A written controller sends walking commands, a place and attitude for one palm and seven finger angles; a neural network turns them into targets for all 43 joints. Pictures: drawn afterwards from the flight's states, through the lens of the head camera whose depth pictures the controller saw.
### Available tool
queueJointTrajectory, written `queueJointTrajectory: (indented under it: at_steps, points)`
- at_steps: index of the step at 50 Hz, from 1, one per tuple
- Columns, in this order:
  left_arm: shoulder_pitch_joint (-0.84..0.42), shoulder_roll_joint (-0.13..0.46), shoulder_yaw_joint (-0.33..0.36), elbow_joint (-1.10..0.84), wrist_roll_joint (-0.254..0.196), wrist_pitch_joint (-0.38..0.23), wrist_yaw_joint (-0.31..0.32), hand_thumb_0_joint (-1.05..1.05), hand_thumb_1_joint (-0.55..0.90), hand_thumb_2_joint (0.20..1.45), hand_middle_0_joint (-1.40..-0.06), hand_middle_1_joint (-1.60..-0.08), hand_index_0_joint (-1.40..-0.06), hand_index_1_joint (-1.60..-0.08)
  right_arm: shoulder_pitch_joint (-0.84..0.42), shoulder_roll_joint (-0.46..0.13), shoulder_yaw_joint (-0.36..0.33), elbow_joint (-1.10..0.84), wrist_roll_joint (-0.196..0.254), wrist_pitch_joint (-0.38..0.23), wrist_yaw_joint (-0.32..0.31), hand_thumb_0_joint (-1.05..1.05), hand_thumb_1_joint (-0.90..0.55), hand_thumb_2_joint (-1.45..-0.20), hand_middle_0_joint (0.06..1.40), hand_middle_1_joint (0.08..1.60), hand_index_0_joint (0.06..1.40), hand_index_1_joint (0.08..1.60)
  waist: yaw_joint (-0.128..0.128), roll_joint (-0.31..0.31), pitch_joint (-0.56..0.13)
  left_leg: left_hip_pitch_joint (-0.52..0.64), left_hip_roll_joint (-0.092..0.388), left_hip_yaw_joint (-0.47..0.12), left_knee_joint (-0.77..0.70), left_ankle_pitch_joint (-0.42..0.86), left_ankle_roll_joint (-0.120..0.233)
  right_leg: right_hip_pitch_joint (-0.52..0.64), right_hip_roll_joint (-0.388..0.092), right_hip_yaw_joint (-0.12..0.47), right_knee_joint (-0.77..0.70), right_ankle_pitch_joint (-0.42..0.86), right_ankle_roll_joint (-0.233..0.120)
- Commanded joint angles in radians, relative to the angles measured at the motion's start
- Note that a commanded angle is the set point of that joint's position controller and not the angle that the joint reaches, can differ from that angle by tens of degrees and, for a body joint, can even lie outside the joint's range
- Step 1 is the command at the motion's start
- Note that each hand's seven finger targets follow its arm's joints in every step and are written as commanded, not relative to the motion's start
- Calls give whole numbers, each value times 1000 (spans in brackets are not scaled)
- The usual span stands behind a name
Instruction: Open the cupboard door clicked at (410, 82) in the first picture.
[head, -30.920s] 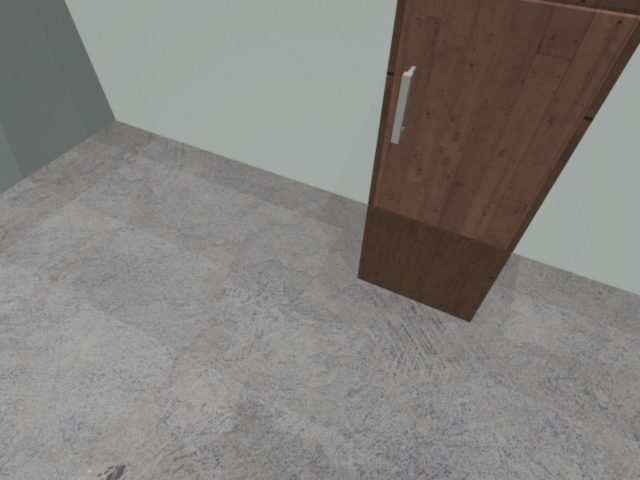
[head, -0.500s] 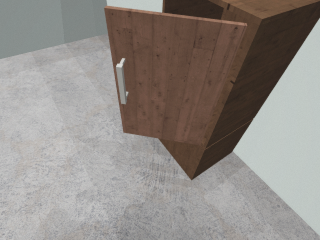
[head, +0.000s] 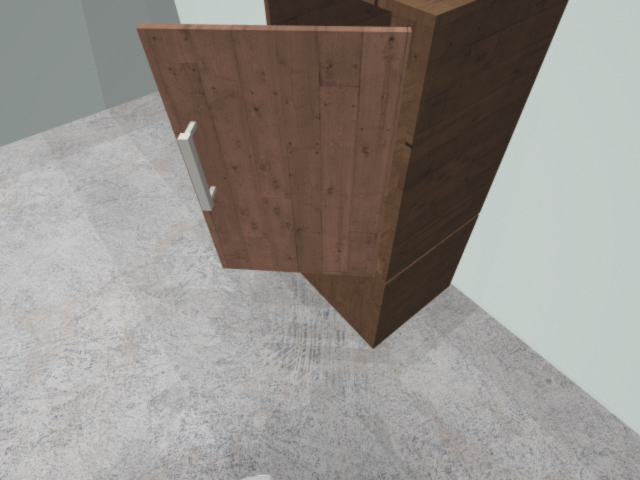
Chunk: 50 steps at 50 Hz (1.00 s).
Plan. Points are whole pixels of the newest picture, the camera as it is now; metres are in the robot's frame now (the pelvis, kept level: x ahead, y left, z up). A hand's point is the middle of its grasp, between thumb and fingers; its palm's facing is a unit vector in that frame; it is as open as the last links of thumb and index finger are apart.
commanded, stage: come to a stop and stand still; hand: left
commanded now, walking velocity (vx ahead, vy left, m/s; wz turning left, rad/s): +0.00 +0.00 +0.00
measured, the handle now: (200, 168) +0.63 +0.26 +0.02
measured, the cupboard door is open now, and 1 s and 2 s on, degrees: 46 46 46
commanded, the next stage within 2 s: look again from close up in 0.48 s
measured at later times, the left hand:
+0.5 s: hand out of the picture +0.00 +0.14 -0.17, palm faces +0.06 -0.98 -0.16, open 7.4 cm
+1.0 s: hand out of the picture +0.07 +0.22 -0.16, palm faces +0.03 -0.96 -0.28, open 7.4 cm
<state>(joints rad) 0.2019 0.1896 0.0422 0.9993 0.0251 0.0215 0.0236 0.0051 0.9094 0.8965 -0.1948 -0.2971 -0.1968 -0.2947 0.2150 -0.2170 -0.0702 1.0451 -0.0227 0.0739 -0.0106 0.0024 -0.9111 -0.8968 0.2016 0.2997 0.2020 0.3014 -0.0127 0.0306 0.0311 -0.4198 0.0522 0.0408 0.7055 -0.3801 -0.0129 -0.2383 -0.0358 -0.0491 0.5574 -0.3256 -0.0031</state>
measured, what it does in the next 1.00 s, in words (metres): steps on the spot: left foot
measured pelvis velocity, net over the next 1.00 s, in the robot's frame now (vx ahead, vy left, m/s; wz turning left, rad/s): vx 0.00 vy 0.00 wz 0.00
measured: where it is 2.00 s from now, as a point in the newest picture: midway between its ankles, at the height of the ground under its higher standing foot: outside the picture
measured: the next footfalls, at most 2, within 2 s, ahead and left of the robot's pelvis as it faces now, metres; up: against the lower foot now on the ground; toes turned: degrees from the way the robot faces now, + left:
left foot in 0.12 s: +0.04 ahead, +0.12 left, +0.00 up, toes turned +3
right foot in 1.90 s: +0.11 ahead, -0.05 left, +0.00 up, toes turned -6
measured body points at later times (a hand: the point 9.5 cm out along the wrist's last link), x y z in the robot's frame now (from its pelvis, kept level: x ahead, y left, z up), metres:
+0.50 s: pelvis +0.01 -0.02 +0.01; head +0.02 -0.02 +0.46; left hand +0.00 +0.19 -0.15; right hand +0.00 -0.23 -0.15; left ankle +0.00 +0.11 -0.73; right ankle -0.01 -0.12 -0.73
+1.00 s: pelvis +0.00 +0.00 +0.00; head -0.02 +0.01 +0.45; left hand +0.07 +0.27 -0.13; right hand +0.09 -0.26 -0.13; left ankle +0.00 +0.11 -0.73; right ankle -0.01 -0.12 -0.73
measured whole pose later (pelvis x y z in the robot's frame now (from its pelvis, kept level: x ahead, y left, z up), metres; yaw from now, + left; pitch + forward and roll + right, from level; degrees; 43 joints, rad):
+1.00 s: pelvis +0.00 +0.00 +0.00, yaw +0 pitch -2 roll +0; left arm 0.23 0.26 0.01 0.98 0.02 -0.01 0.03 0.01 0.91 0.90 -0.20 -0.30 -0.20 -0.30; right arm 0.18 -0.24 -0.02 0.97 -0.03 0.00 -0.01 0.00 -0.91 -0.90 0.20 0.30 0.20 0.30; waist 0.01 -0.01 -0.02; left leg -0.21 0.02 0.05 0.53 -0.28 0.01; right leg -0.18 -0.02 -0.05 0.51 -0.30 0.01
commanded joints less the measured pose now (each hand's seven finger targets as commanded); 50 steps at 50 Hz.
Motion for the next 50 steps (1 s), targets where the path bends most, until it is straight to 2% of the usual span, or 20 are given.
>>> queueJointTrajectory:
  at_steps: [1, 3, 4, 6, 7, 9, 10, 14, 19, 28, 29, 30, 31, 32, 34, 36, 39, 44, 48, 50]
  points:
    - [-46, 125, 12, -43, -4, -23, 4, 0, 900, 900, -200, -300, -200, -300, 53, -19, 9, -26, 6, -33, 0, 0, -900, -900, 200, 300, 200, 300, -22, -200, 27, 85, -14, -10, 64, 6, -3, -79, -184, 135, -284, 131, -139]
    - [-7, 120, 7, -12, -10, -29, 5, 0, 900, 900, -200, -300, -200, -300, 69, -5, 18, -6, 7, -43, -6, 0, -900, -900, 200, 300, 200, 300, -12, -171, 17, 144, -16, 0, -110, 50, -10, -30, -174, 124, -228, 215, -127]
    - [5, 106, 3, 6, -13, -32, 5, 0, 900, 900, -200, -300, -200, -300, 86, 3, 24, 8, 8, -51, -9, 0, -900, -900, 200, 300, 200, 300, -11, -132, 3, 202, -14, -15, -224, 142, -8, -18, -156, 115, -191, 245, -105]
    - [62, 64, -7, 32, -28, -34, 3, 0, 900, 900, -200, -300, -200, -300, 101, -39, 35, 33, 3, -79, -21, 0, -900, -900, 200, 300, 200, 300, 18, 35, -34, 265, 89, -120, -316, 449, 31, 6, -79, 83, -136, 264, -40]
    - [76, 62, -9, 38, -28, -31, 5, 0, 900, 900, -200, -300, -200, -300, 87, -62, 35, 35, 4, -79, -27, 0, -900, -900, 200, 300, 200, 300, 28, 15, -36, 229, 110, -128, -317, 403, 40, 45, -62, 84, -170, 200, -31]
    - [60, 70, -7, 64, -28, -23, 4, 0, 900, 900, -200, -300, -200, -300, 87, -42, 39, 62, 6, -82, -34, 0, -900, -900, 200, 300, 200, 300, 28, 81, -33, 206, 85, -105, -324, 406, 34, 101, -64, 65, -164, 234, -30]
    - [63, 73, -7, 69, -28, -22, 2, 0, 900, 900, -200, -300, -200, -300, 85, -37, 39, 66, 8, -81, -33, 0, -900, -900, 200, 300, 200, 300, 26, 83, -33, 203, 80, -97, -336, 371, 28, 106, -65, 69, -172, 224, -29]
    - [68, 66, -12, 93, -26, -27, 1, 0, 900, 900, -200, -300, -200, -300, 109, -13, 42, 82, 9, -73, -34, 0, -900, -900, 200, 300, 200, 300, 17, -31, 9, 211, 54, -69, -351, 253, 14, 92, -74, 82, -233, 173, -37]
    - [89, 54, -15, 106, -24, -30, 4, 0, 900, 900, -200, -300, -200, -300, 124, 4, 44, 92, 8, -69, -32, 0, -900, -900, 200, 300, 200, 300, 13, -70, 49, 225, 41, -56, -357, 215, 13, 53, -75, 91, -270, 105, -36]
    - [135, 28, -22, 125, -25, -40, 8, 0, 900, 900, -200, -300, -200, -300, 130, 4, 49, 98, 8, -79, -36, 0, -900, -900, 200, 300, 200, 300, 12, -37, 27, 260, 48, -56, -349, 291, 15, 66, -77, 88, -247, 217, -39]
    - [133, 228, -29, 19, -1, -59, 18, 0, 900, 900, -200, -300, -200, -300, 47, -126, 40, -42, 2, -85, -14, 0, -900, -900, 200, 300, 200, 300, -6, -14, 159, 207, 20, -87, -310, 265, 15, -29, -56, 81, -236, 171, -39]
    - [135, 151, 5, 19, -4, -71, 22, 0, 900, 900, -200, -300, -200, -300, 58, -113, 16, -65, -6, -112, -23, 0, -900, -900, 200, 300, 200, 300, 5, 71, -4, 209, 34, -70, -234, 293, 29, 21, -95, 124, -157, 238, -51]
    - [133, 173, 5, 5, -4, -77, 21, 0, 900, 900, -200, -300, -200, -300, 76, -103, 11, -66, -1, -122, -31, 0, -900, -900, 200, 300, 200, 300, -2, 50, -132, 234, 34, -79, -197, 348, 39, 85, -102, 124, -134, 348, -66]
    - [146, 149, 9, -4, -3, -79, 20, 0, 900, 900, -200, -300, -200, -300, 87, -86, 11, -73, 2, -125, -34, 0, -900, -900, 200, 300, 200, 300, 2, -14, -172, 224, 30, -66, -180, 352, 40, 121, -115, 128, -123, 448, -72]
    - [167, 122, 0, -11, -5, -69, 21, 0, 900, 900, -200, -300, -200, -300, 98, -57, 21, -83, 2, -114, -30, 0, -900, -900, 200, 300, 200, 300, 4, -130, -135, 178, 12, -38, -178, 288, 43, 144, -124, 124, -109, 555, -75]
    - [146, 140, 7, -28, -2, -61, 21, 0, 900, 900, -200, -300, -200, -300, 83, -82, 14, -93, 5, -106, -29, 0, -900, -900, 200, 300, 200, 300, -1, -112, -50, 158, 15, -36, -192, 292, 45, 96, -113, 107, -101, 529, -73]
    - [146, 140, 1, -49, -5, -54, 20, 0, 900, 900, -200, -300, -200, -300, 60, -95, 17, -102, 3, -104, -28, 0, -900, -900, 200, 300, 200, 300, 11, -25, -61, 213, 39, -45, -191, 460, 52, 77, -84, 79, -75, 506, -58]
    - [94, 169, -5, -67, -7, -44, 13, 0, 900, 900, -200, -300, -200, -300, 11, -134, 20, -115, -1, -99, -20, 0, -900, -900, 200, 300, 200, 300, 13, -24, -32, 210, 55, -64, -234, 421, 55, 51, -72, 72, -104, 342, -41]
    - [51, 196, -9, -73, -8, -38, 6, 0, 900, 900, -200, -300, -200, -300, -25, -163, 24, -119, -1, -96, -11, 0, -900, -900, 200, 300, 200, 300, 14, -21, 13, 174, 53, -83, -294, 288, 53, 26, -70, 81, -150, 181, -27]
    - [43, 204, -11, -72, -7, -40, 4, 0, 900, 900, -200, -300, -200, -300, -30, -171, 27, -115, 0, -100, -8, 0, -900, -900, 200, 300, 200, 300, 17, -25, 8, 177, 53, -92, -312, 278, 54, 36, -71, 83, -166, 163, -24]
